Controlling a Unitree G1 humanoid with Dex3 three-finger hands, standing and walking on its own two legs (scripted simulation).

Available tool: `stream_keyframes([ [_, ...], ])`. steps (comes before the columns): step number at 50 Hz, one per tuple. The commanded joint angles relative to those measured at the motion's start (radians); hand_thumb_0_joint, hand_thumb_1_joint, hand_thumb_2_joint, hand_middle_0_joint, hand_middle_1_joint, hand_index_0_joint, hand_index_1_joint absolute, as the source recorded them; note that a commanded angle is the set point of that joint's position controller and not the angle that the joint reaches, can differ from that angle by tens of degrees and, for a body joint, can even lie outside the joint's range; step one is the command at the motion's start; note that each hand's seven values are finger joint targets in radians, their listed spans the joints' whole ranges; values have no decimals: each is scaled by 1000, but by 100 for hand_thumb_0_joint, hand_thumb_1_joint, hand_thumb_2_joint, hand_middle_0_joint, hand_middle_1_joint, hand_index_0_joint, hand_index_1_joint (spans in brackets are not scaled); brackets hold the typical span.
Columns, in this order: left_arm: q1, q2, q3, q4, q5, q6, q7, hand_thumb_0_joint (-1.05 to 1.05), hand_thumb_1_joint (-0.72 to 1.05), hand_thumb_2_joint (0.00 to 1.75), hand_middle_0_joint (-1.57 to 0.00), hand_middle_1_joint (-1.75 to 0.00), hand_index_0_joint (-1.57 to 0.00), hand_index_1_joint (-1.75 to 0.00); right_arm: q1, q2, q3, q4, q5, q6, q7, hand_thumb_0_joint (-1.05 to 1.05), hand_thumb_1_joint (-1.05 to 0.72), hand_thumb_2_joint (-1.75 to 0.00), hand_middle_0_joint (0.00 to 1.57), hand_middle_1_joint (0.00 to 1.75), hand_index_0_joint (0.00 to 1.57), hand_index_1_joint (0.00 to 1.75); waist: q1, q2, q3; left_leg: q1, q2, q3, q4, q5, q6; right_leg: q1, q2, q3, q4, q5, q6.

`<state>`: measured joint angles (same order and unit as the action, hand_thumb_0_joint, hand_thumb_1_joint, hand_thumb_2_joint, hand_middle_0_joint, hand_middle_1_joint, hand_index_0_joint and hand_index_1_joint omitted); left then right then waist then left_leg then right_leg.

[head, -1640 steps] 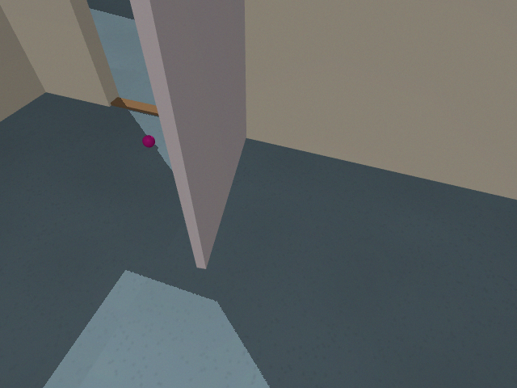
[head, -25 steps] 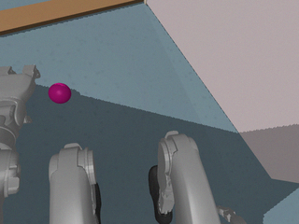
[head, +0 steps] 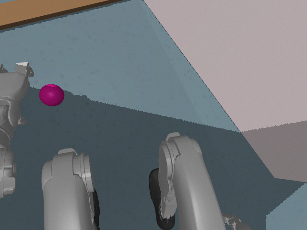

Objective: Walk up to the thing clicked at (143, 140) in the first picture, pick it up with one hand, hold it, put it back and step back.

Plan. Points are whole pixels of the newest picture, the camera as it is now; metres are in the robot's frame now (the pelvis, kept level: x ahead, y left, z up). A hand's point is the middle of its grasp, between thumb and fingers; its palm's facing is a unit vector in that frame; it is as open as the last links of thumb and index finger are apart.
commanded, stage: approach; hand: left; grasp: from above
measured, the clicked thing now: (52, 95) +0.51 +0.24 -0.30
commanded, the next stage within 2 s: rest palm in 0.74 s
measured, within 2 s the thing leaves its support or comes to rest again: neither
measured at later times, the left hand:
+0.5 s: hand (53, 66) +0.55 +0.20 -0.16, palm faces -0.35 -0.03 -0.94, open 13.8 cm
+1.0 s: hand (32, 99) +0.47 +0.26 -0.20, palm faces -0.46 -0.05 -0.89, open 13.6 cm
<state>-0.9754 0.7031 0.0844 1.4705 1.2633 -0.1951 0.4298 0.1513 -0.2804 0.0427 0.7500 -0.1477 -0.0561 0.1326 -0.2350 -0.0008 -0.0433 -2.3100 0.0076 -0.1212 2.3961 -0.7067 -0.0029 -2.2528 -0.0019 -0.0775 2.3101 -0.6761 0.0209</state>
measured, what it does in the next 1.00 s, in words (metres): stands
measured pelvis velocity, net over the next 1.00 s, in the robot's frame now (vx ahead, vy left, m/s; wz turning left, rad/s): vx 0.00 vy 0.00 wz -0.01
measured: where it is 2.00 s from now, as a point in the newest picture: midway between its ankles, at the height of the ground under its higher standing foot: (128, 218)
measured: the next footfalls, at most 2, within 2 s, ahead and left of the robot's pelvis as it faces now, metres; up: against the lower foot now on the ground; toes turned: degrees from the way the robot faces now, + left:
none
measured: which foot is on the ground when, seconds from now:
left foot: down 0.00-1.00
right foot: down 0.00-1.00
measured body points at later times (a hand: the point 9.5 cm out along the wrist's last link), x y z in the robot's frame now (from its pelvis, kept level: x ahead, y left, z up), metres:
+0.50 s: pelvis +0.00 +0.00 -0.01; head +0.26 +0.05 +0.36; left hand +0.56 +0.20 -0.11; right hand +0.01 -0.27 -0.10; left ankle +0.07 +0.12 -0.30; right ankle +0.10 -0.12 -0.30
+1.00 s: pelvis +0.00 +0.00 -0.01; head +0.25 +0.07 +0.35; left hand +0.49 +0.26 -0.15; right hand +0.04 -0.28 -0.11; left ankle +0.07 +0.12 -0.30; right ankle +0.10 -0.12 -0.30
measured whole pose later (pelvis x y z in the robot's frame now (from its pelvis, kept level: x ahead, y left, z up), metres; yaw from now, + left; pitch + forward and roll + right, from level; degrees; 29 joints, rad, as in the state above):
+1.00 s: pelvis +0.00 +0.00 -0.01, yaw -1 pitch +34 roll -8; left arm -1.03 0.69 -0.03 1.49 1.23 -0.18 0.43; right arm 0.16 -0.29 0.09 0.74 -0.16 -0.06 0.13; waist -0.26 -0.03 -0.01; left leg -2.34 0.00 -0.14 2.43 -0.69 -0.01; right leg -2.27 0.00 -0.09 2.34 -0.66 0.02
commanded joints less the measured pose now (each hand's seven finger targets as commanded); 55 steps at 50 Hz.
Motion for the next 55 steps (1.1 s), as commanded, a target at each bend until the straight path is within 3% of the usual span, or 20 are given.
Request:
stream_keyframes([
  [1, -311, 243, 19, -131, -12, -1, 46, 0, -49, 96, -10, -101, -11, -100, 215, -239, -70, -6, 3, -3, -10, 0, -91, -90, 20, 30, 20, 30, -11, 276, -689, 500, -23, 82, -251, 189, 34, 341, 30, -69, -228, 213, -59],
  [2, -308, 230, 14, -123, -7, 1, 44, 0, -57, 104, -11, -96, -8, -99, 222, -243, -70, -7, -1, -6, -7, 0, -91, -90, 20, 30, 20, 30, -28, 282, -681, 510, -20, 80, -243, 198, 33, 336, 27, -72, -227, 222, -56],
  [7, -425, 170, -42, -121, -11, -3, 45, 0, -50, 95, -6, -109, -9, -106, 234, -246, -62, 6, -2, -12, -7, 0, -91, -90, 20, 30, 20, 30, -73, 284, -672, 503, -19, 66, -235, 181, 31, 295, 33, -82, -223, 212, -59],
  [9, -474, 130, -75, -95, -7, -1, 48, 0, -49, 94, -6, -110, -9, -107, 239, -247, -55, 8, -6, -17, -7, 0, -91, -90, 20, 30, 20, 30, -110, 288, -657, 504, -15, 58, -227, 168, 29, 275, 38, -91, -217, 203, -61],
  [13, -565, 103, -106, -52, 2, 19, 73, 0, -48, 93, -6, -112, -10, -108, 250, -253, -38, 18, -17, -26, -9, 0, -91, -90, 20, 30, 20, 30, -141, 319, -659, 505, -15, 60, -218, 169, 28, 272, 40, -96, -217, 217, -60],
  [14, -610, 129, -94, -70, 12, 31, 84, 0, -48, 94, -6, -111, -10, -108, 258, -260, -31, 19, -22, -27, -9, 0, -91, -90, 20, 30, 20, 30, -144, 345, -665, 523, -16, 60, -229, 180, 24, 273, 37, -97, -215, 225, -60],
  [17, -609, 128, -94, 4, 23, 84, 101, 0, -50, 95, -6, -110, -9, -107, 254, -266, -23, 6, -26, -25, -5, 0, -91, -90, 20, 30, 20, 30, -144, 390, -685, 556, -10, 56, -235, 201, 16, 263, 37, -103, -198, 249, -65],
  [19, -617, 169, -65, 36, 32, 121, 106, 0, -50, 95, -6, -110, -9, -107, 266, -278, -15, -10, -21, -23, 1, 0, -91, -90, 20, 30, 20, 30, -144, 403, -679, 533, -13, 58, -240, 215, 17, 272, 33, -98, -193, 263, -65],
  [25, -537, 220, -46, 58, -25, 223, 66, 0, -49, 94, -6, -111, -9, -107, 252, -266, 14, -62, 5, 5, 15, 0, -90, -90, 20, 30, 20, 30, -107, 327, -750, 431, -10, 89, -219, 279, 45, 454, 54, -71, -222, 346, -49],
  [27, -493, 232, -41, 80, -45, 240, 38, 0, -48, 91, -6, -111, -10, -107, 256, -264, 19, -72, 19, 15, 13, 0, -90, -90, 20, 30, 20, 30, -101, 292, -718, 381, -8, 92, -220, 268, 52, 478, 57, -64, -231, 337, -44],
  [32, -386, 269, -29, 36, -97, 207, -44, 0, -46, 90, -6, -111, -10, -107, 250, -255, 22, -81, 38, 30, 0, 0, -90, -89, 20, 30, 20, 30, -87, 198, -661, 286, -14, 85, -217, 200, 64, 510, 56, -54, -242, 262, -38],
  [38, -374, 247, -24, -122, -100, 71, -82, 0, -45, 90, -7, -113, -11, -108, 266, -250, 2, -72, 22, 28, -5, 0, -90, -89, 20, 30, 20, 30, -91, 218, -643, 329, -16, 72, -198, 163, 46, 473, 55, -64, -242, 201, -48],
  [39, -401, 236, -27, -157, -96, 42, -77, 0, -45, 91, -7, -113, -11, -109, 275, -257, -7, -66, 19, 24, -7, 0, -90, -89, 20, 30, 20, 30, -105, 222, -637, 334, -19, 68, -191, 150, 42, 440, 52, -70, -247, 174, -52],
  [41, -413, 218, -39, -256, -82, -1, -51, 0, -45, 91, -7, -114, -11, -109, 269, -249, -24, -55, 16, 14, -11, 0, -90, -89, 20, 30, 20, 30, -78, 311, -693, 438, -16, 71, -202, 164, 26, 413, 50, -73, -239, 183, -57],
  [44, -454, 138, -82, -310, -62, -20, -4, 0, -46, 92, -6, -108, -10, -105, 276, -249, -45, -31, 9, 3, -12, 0, -90, -90, 20, 30, 20, 30, -107, 365, -734, 536, -12, 60, -217, 177, 16, 350, 45, -93, -222, 212, -60],
  [47, -486, 79, -112, -137, -43, -3, 46, 0, -47, 97, -7, -107, -9, -105, 277, -252, -37, 4, -11, -13, -8, 0, -90, -90, 20, 30, 20, 30, -153, 321, -611, 495, -11, 47, -215, 152, 18, 263, 43, -113, -216, 197, -60],
  [49, -520, 98, -118, -48, -13, 6, 76, 0, -44, 103, -9, -110, -10, -108, 276, -262, -25, 21, -21, -24, -7, 0, -90, -90, 20, 30, 20, 30, -169, 292, -583, 477, -10, 39, -202, 140, 22, 241, 45, -120, -212, 188, -59],
  [50, -525, 144, -95, -42, 4, 10, 91, 0, -43, 108, -10, -111, -11, -110, 280, -275, -21, 23, -22, -27, -6, 0, -89, -90, 20, 30, 20, 30, -152, 316, -588, 485, -12, 43, -208, 157, 21, 254, 42, -118, -208, 202, -58],
  [52, -484, 148, -92, 63, 24, 31, 116, 0, -41, 105, -10, -112, -12, -110, 251, -273, -9, 21, -32, -36, 0, 0, -90, -90, 20, 30, 20, 30, -135, 332, -568, 499, -11, 41, -215, 167, 15, 235, 40, -121, -186, 211, -61],
  [55, -504, 170, -68, 133, 40, 58, 142, 0, -41, 99, -9, -112, -12, -108, 245, -285, 11, 0, -49, -53, 18, 0, -89, -90, 20, 30, 20, 30, -167, 333, -556, 488, -9, 41, -190, 199, 18, 255, 37, -125, -166, 249, -54],
])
